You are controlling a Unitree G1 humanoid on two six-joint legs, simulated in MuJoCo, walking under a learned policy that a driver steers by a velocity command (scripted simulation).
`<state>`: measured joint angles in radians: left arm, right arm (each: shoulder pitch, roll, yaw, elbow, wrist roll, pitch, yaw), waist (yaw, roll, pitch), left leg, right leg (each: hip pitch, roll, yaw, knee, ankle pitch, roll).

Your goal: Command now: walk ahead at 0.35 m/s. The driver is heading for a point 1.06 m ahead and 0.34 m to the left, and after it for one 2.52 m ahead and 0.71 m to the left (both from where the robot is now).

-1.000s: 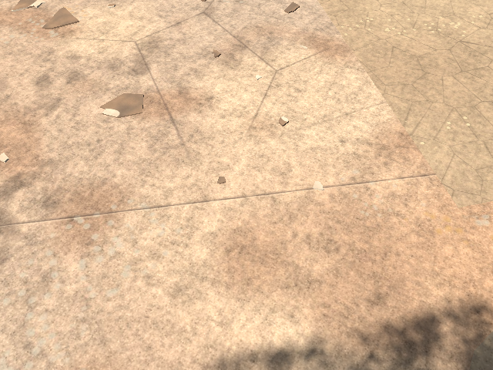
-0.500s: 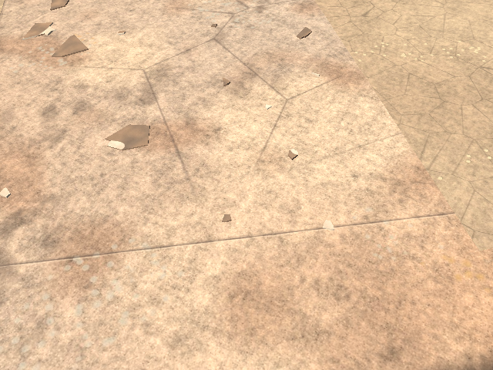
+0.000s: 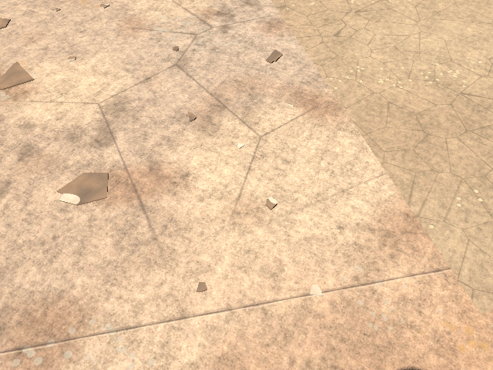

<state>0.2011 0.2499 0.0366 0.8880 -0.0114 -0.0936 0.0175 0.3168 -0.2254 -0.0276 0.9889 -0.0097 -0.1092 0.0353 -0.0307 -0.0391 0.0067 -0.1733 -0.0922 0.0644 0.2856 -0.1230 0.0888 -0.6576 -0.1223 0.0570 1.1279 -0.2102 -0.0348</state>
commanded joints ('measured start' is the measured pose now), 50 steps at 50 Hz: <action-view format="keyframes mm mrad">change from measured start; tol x32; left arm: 1 65 33 9 -33 16 4 9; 50 25 103 52 -35 16 -25 -1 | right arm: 1 -65 -124 -15 -59 -7 -16 -18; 50 -113 -111 -77 -194 36 47 -41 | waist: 1 65 75 39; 14 51 -193 -330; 32 -11 292 50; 50 52 -59 56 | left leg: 1 -147 252 -125 -141 445 159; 11 74 214 -130 196 370 33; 14 -282 68 -102 713 -542 -96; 26 -81 107 -19 337 -150 -70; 32 -127 350 -472 -13 -23 148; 38 24 299 -476 -37 -323 123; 50 -675 175 -209 845 -76 -46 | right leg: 1 72 -13 -23 -179 147 34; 10 283 90 -38 -666 266 -12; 13 839 -222 245 -623 978 -251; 18 400 -139 220 -854 183 -177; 26 302 -92 92 -864 -185 -135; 34 34 156 -13 -188 -304 14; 42 549 159 -76 -758 19 20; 45 796 -356 602 -945 -319 -200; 50 658 -141 126 -988 20 -89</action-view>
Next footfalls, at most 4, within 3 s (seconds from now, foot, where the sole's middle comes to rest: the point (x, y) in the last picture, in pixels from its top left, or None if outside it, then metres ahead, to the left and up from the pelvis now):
0.22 right None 0.27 -0.14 -0.78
0.54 left None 0.19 0.08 -0.78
0.86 right None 0.26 -0.16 -0.78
1.34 left None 0.44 0.21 -0.78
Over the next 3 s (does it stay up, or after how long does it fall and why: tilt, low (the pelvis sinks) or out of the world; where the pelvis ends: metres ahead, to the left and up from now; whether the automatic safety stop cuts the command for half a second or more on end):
stays up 1.17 0.41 -0.03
